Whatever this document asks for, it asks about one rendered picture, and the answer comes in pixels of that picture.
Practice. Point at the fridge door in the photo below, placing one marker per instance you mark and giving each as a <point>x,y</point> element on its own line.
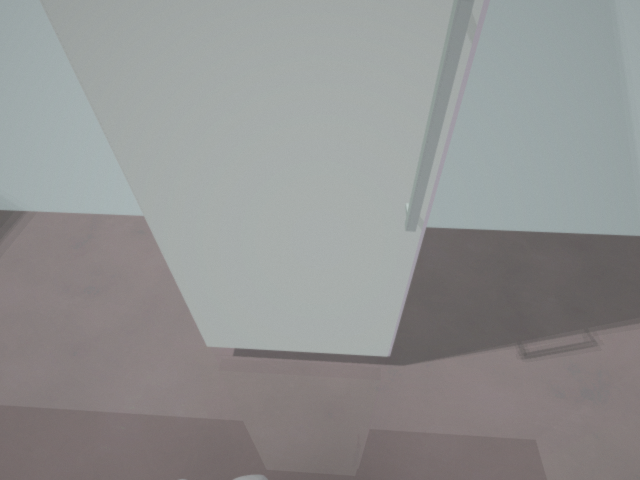
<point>272,146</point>

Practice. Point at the handle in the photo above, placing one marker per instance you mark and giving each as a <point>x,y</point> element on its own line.
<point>456,32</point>

